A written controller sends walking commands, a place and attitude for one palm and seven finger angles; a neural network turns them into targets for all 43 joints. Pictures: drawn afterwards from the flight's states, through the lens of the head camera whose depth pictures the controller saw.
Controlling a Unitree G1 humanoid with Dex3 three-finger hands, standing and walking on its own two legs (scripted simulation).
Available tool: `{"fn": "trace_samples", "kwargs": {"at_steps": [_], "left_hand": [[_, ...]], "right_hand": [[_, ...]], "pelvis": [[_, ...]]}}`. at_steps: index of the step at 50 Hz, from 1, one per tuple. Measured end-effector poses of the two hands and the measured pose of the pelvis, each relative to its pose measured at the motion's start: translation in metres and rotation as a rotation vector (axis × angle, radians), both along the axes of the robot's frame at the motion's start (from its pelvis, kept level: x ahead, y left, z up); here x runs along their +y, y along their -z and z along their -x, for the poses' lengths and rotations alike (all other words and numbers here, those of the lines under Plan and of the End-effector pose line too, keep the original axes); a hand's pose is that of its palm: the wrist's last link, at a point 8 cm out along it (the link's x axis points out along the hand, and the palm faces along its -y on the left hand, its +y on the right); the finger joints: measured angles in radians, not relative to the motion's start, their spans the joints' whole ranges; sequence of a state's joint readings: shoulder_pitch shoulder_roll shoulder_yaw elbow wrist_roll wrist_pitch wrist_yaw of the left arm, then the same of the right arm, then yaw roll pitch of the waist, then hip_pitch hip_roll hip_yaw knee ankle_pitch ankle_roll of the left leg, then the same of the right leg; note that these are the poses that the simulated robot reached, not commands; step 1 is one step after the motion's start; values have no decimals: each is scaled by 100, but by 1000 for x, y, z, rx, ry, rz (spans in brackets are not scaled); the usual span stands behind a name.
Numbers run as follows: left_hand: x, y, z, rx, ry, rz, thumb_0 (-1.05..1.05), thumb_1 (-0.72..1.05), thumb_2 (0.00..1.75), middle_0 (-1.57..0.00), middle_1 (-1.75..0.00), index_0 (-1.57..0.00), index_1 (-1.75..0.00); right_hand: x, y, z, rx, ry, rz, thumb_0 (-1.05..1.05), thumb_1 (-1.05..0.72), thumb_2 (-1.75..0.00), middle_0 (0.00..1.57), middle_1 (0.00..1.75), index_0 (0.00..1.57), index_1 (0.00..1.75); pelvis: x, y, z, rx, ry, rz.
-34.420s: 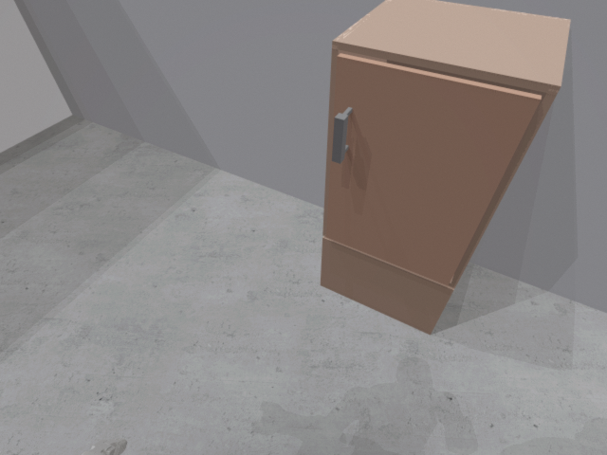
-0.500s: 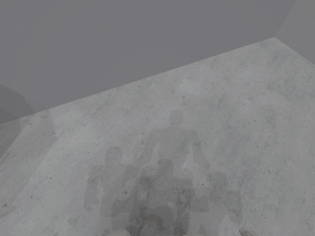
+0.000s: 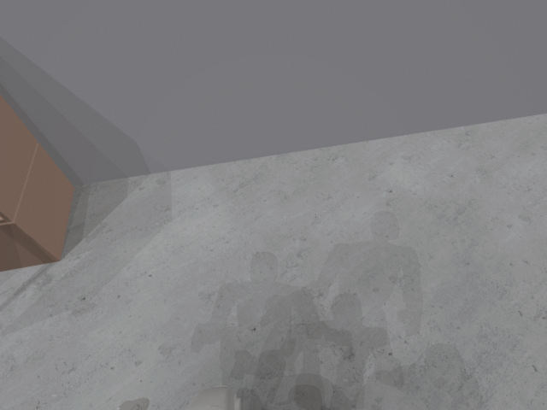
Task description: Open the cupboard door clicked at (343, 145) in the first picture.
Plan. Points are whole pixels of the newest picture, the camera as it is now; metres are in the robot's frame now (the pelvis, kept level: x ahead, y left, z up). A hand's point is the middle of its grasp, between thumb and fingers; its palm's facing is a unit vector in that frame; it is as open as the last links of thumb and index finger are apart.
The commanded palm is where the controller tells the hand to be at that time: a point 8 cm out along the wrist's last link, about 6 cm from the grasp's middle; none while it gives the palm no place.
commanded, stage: turn to face it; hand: left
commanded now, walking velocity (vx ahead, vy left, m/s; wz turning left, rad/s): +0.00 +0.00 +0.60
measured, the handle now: out of the picture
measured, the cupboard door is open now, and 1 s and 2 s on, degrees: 45 45 45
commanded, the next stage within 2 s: take the last steps up to it in 1.48 s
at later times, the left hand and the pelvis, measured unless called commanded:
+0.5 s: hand out of the picture +0.05 +0.21 -0.16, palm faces +0.29 -0.91 -0.31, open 7.4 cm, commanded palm none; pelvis +0.01 -0.03 -0.01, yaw +17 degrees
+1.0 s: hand out of the picture -0.04 +0.21 -0.17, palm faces +0.58 -0.78 -0.25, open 7.4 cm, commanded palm none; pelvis +0.01 -0.01 +0.00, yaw +35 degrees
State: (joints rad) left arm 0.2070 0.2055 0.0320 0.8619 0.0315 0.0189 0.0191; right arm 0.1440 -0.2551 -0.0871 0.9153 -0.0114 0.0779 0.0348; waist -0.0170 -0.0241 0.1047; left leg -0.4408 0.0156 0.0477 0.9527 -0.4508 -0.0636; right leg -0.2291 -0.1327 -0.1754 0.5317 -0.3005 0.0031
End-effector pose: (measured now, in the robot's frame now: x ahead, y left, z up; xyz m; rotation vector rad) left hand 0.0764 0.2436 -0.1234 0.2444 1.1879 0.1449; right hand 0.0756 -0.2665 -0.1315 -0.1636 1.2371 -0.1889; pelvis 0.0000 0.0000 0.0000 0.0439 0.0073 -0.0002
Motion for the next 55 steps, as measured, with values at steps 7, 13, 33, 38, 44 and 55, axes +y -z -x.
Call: {"fn": "trace_samples", "kwargs": {"at_steps": [7, 13, 33, 38, 44, 55], "left_hand": [[23, 34, 50, 67, -148, 50, 1, 90, 90, -21, -30, -21, -30], [37, 28, 61, 82, -225, 30, 1, 91, 90, -20, -30, -20, -30], [-20, -1, 86, -8, -414, -4, 1, 90, 90, -20, -30, -20, -30], [-23, 18, 119, 19, -508, 46, 1, 90, 90, -21, -30, -21, -30], [-10, 37, 156, 81, -613, 61, 1, 90, 90, -20, -30, -20, -30], [-1, 3, 139, -30, -686, -22, 1, 91, 90, -20, -30, -20, -30]], "right_hand": [[29, 0, -56, -81, -162, 43, 1, -91, -90, 19, 29, 20, 30], [44, -10, -66, -87, -234, 53, 0, -91, -89, 20, 29, 20, 30], [23, 3, -116, 4, -410, -6, 1, -91, -89, 19, 29, 20, 30], [57, -3, -146, -40, -522, 11, 1, -91, -90, 19, 29, 20, 30], [91, -8, -164, -119, -626, 33, 0, -91, -89, 19, 29, 20, 30], [86, -1, -163, -28, -699, 14, 0, -90, -89, 20, 30, 21, 30]], "pelvis": [[16, 19, -1, 4, -101, 27], [13, 10, -1, 3, -156, 42], [-30, 1, -17, -8, -414, 3], [-21, 7, -16, -13, -483, 12], [-11, 17, -12, -17, -544, 32], [-27, 5, -24, -14, -659, 56]]}}
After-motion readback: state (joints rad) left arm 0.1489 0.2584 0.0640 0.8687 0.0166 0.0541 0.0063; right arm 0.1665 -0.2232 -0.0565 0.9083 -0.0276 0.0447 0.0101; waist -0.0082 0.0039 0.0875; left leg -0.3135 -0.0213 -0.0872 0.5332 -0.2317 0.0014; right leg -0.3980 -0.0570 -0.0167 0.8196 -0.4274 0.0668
